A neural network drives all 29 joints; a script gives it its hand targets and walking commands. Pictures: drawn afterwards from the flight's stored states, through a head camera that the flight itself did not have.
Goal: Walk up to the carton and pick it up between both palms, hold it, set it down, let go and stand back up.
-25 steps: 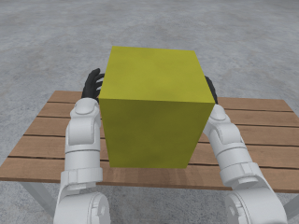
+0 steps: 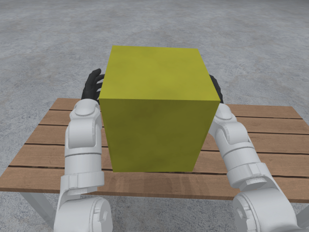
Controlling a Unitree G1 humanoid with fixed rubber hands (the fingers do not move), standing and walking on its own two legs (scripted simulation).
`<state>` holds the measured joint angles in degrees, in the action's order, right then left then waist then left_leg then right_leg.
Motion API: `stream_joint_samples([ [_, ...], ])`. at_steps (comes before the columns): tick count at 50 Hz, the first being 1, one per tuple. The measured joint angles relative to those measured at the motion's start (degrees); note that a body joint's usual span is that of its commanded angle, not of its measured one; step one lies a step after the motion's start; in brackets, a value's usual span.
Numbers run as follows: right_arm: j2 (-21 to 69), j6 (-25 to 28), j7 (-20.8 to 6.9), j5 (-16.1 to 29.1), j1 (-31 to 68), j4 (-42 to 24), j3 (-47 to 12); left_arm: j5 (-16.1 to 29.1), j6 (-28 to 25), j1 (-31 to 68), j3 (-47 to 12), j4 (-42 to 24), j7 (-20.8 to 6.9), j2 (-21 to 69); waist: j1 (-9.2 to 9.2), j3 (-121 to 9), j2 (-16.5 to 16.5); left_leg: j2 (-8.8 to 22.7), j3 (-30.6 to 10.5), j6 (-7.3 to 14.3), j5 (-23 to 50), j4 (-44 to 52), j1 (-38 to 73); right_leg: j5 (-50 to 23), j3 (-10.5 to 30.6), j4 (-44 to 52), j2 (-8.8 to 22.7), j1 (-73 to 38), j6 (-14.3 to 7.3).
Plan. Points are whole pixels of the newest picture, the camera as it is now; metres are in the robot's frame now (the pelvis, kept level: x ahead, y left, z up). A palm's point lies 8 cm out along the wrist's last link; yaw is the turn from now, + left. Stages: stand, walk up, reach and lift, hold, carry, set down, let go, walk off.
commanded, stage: reach and lift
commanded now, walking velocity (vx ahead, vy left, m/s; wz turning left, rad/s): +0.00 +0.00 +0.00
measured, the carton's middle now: (154, 111) +0.37 -0.01 +0.17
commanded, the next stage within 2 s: hold in 0.22 s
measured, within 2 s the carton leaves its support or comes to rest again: neither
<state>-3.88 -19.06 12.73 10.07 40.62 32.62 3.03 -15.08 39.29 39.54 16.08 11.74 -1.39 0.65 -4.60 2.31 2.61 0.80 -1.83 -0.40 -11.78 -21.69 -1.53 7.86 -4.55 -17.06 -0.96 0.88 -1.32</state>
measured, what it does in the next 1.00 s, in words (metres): stands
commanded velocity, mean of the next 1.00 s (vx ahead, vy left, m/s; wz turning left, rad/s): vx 0.00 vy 0.00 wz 0.00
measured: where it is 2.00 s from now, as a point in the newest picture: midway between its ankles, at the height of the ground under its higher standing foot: outside the picture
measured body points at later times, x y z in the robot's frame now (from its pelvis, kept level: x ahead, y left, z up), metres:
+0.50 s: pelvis +0.01 +0.00 +0.00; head -0.04 +0.03 +0.45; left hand +0.38 +0.15 +0.22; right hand +0.38 -0.16 +0.21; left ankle +0.01 +0.12 -0.75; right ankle +0.03 -0.10 -0.75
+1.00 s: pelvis +0.00 +0.00 +0.00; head -0.06 +0.02 +0.44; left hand +0.38 +0.15 +0.23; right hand +0.38 -0.16 +0.22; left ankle +0.01 +0.12 -0.75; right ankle +0.03 -0.10 -0.75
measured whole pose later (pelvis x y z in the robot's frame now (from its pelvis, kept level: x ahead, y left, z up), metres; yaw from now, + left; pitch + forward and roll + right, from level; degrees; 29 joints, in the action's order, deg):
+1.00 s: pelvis +0.00 +0.00 +0.00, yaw +0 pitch -9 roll -1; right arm -5.0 -26.1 13.3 12.6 43.7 30.7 1.6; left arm -17.1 46.8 41.2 17.7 6.9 -2.7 0.9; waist -4.5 1.1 2.3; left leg 1.1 -2.0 -0.6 -12.8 -22.8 -0.7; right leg 8.8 -4.1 -18.1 -1.4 0.1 -1.5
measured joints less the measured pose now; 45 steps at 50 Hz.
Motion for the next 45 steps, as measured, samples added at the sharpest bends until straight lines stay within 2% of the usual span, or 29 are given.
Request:
stream_joint_samples([
  [10, -0.81, -1.02, -0.21, 1.23, 0.73, 0.52, -0.88, -1.06, 1.91, 0.06, 0.2, -1.22, 0.02, 0.51, 0.19, -0.06, 0.2, 0.11, 0.58, 0.14, -0.67, -0.01, 0.99, 0.41, 0.7, 0.01, -0.16, -0.77, 0.14],
  [14, -1.58, -1.86, 0.45, 2.85, -0.68, -3.53, -2.42, -0.36, 2.78, -1.86, -1.05, -5.5, 0.34, 0.39, -0.1, -0.14, -0.24, 0.28, 0.39, 0.16, -1.15, -0.55, 0.98, 0.38, 0.59, 0.56, -0.37, -1.31, 0.22],
  [19, -1.57, -3.52, 0.23, 2.67, 0.06, -2.42, -2.55, -1.8, 4.15, -1.56, 0.42, -5.17, -0.61, 1.2, 0.09, 0.57, -0.12, 0.13, 0.73, 0.31, -1.22, -0.2, 2.27, 0.68, 0.95, 0.2, -0.22, -2.16, 0.33],
  [24, -1.7, -4.02, 0.95, 3.73, -1.5, -6.41, -3.09, -0.37, 5.51, -2.88, -1.06, -9.45, 0.47, 0.87, -0.21, -0.35, -0.34, 0.31, 0.38, 0.21, -1.6, -1.11, 1.09, 0.65, 0.7, 0.29, -0.44, -1.54, 0.27],
  [28, -1.49, -5.16, 0.56, 3.28, -0.05, -4.77, -2.33, -1.72, 6.34, -1.43, 0.28, -8.13, -0.72, 1.34, 0.02, 0.39, -0.09, 0.27, 0.62, 0.29, -1.43, -0.62, 2.34, 0.64, 0.98, 0.25, -0.42, -2.44, 0.26],
  [45, -1.52, -7.11, 0.45, 3.11, 3.15, -2.18, -1.93, -2.49, 7.98, 1.04, 1.43, -6.19, -1.29, 0.6, 0.14, -0.63, -0.36, 0.34, 0.03, -0.13, -1.0, -0.8, 1.64, 0.62, 0.58, -0.25, -0.56, -1.79, -0.13],
])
